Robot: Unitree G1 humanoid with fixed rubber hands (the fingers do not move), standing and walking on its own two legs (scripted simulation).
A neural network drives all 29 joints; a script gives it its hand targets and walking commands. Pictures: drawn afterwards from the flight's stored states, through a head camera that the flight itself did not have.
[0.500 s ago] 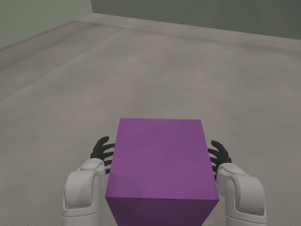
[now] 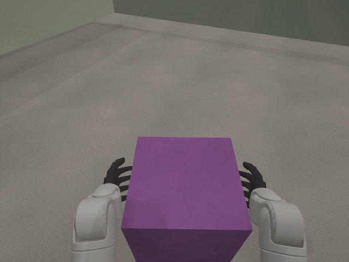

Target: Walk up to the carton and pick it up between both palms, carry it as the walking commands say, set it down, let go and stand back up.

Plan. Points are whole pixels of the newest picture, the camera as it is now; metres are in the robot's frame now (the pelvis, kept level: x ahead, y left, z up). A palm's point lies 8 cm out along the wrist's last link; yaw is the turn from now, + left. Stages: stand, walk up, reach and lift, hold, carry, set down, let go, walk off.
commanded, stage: carry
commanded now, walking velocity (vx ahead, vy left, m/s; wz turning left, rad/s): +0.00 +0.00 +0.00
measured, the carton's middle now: (183, 204) +0.28 +0.00 +0.02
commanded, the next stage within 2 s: hold in 0.74 s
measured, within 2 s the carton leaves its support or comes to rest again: neither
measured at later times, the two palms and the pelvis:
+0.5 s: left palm (112, 188) +0.29 +0.16 +0.07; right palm (247, 191) +0.29 -0.14 +0.06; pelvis +0.02 +0.01 +0.00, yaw +0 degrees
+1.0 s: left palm (117, 189) +0.30 +0.15 +0.05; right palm (246, 185) +0.31 -0.15 +0.05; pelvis +0.03 +0.00 +0.00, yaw +6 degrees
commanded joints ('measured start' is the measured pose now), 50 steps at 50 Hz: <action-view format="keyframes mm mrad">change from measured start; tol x4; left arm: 1 -475 -907 -682 -48 -390 -24 -253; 37 -385 -787 -569 75 -255 -268 -225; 38 -270 -738 -342 426 -79 -337 -226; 39 -285 -715 -364 450 -84 -413 -224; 41 -477 -856 -548 311 -158 -503 -242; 43 -609 -946 -645 230 -223 -528 -256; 50 -453 -888 -543 378 -158 -494 -267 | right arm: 1 -509 892 669 -75 391 -35 254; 37 -426 783 566 39 264 -285 230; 38 -399 686 367 390 81 -349 227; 39 -432 670 375 342 75 -426 229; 42 -576 878 488 194 140 -516 267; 44 -626 872 518 191 180 -516 281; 50 -507 858 492 325 144 -473 295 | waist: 1 -2 14 -226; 37 -1 13 -248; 38 -23 32 21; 39 -27 -7 9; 41 -102 -20 -183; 43 -93 48 -322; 44 -80 78 -328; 50 -44 28 -78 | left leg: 1 55 118 -117 -129 -48 3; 22 93 120 -108 -75 100 3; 37 88 124 -109 -61 103 0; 38 85 -73 -250 -145 -57 10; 39 109 -74 -281 -151 -80 24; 41 265 -68 -293 -126 54 11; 43 308 -58 -286 -108 166 -9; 50 287 -71 -271 -163 135 -5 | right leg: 1 111 -80 73 -62 -44 -15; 37 112 -93 57 -14 28 -6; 38 196 147 156 -37 -68 -55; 39 183 150 164 -33 -100 -63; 43 294 150 189 -19 131 -50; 50 352 128 201 -87 98 -35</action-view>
